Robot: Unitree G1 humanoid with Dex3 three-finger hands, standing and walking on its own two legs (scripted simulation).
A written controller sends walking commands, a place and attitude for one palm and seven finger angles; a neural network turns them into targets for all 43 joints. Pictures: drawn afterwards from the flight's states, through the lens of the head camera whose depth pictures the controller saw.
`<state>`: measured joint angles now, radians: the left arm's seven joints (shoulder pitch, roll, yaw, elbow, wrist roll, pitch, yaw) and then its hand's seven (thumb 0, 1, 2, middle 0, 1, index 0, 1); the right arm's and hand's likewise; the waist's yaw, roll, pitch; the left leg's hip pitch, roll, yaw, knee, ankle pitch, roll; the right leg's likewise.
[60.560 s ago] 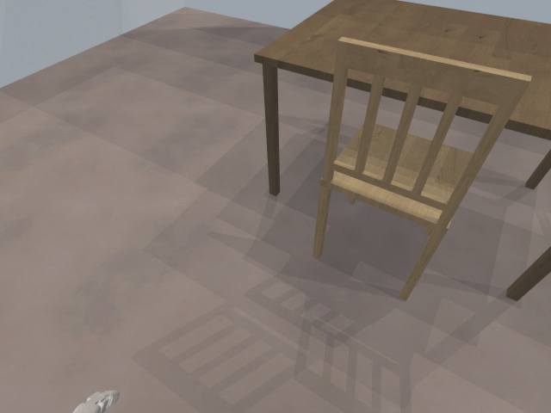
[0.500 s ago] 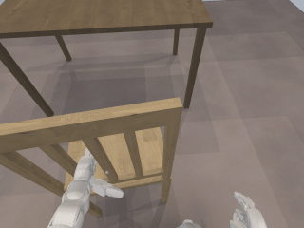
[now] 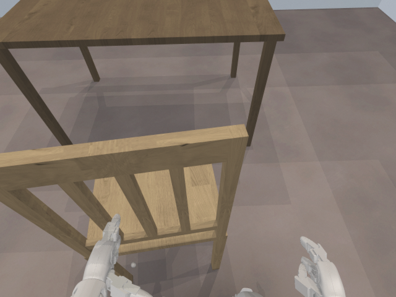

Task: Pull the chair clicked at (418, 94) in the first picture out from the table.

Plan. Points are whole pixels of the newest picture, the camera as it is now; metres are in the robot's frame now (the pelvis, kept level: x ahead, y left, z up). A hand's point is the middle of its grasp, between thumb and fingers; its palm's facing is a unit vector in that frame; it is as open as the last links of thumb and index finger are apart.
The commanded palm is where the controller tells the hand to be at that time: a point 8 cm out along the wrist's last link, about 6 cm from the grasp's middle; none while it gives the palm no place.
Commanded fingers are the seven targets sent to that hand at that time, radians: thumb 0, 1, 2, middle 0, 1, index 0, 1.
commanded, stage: draw the fingers out of the gap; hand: left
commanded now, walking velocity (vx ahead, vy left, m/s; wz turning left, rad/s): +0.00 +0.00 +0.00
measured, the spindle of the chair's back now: (140, 208) +0.31 +0.13 -0.01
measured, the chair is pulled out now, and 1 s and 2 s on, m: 0.50 0.50 0.50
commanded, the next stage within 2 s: draw the hand back to the body in 0.32 s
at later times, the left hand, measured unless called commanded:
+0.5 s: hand (126, 296) +0.15 +0.14 -0.02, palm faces +0.02 -1.00 -0.09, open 17.5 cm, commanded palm +0.12 +0.19 +0.01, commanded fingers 0.00 -0.55 0.20 0.00 0.00 0.00 0.00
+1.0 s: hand (70, 272) +0.16 +0.19 +0.10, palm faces +0.09 -0.97 -0.23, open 17.2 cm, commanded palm +0.12 +0.24 +0.11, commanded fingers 0.00 -0.22 0.36 -0.05 -0.07 -0.05 -0.07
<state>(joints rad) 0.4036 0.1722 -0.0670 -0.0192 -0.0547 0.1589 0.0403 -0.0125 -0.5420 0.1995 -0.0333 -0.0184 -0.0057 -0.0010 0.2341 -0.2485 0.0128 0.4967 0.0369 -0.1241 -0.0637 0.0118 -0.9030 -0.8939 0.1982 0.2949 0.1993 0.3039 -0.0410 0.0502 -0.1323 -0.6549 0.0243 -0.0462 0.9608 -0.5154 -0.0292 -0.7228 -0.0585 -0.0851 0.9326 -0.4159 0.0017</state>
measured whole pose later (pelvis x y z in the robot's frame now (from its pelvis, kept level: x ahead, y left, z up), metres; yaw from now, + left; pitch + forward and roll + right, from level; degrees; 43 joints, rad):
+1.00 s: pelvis -0.01 +0.01 -0.01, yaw -1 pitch +9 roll -2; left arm 0.71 0.27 0.14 -0.46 -0.18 -0.18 -0.07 -0.01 -0.49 0.23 -0.02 -0.02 -0.02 -0.01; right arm 0.22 -0.19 -0.01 0.51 0.08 -0.15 -0.08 0.01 -0.90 -0.89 0.20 0.29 0.20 0.30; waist 0.02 0.08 -0.14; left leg -0.66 0.03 -0.05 1.05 -0.56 -0.02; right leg -0.72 -0.05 -0.08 0.99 -0.43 0.01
